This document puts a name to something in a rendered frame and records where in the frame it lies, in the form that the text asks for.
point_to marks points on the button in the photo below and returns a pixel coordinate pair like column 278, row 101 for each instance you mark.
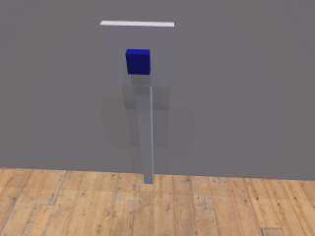
column 138, row 61

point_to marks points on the panel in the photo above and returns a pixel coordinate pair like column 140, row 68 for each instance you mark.
column 117, row 37

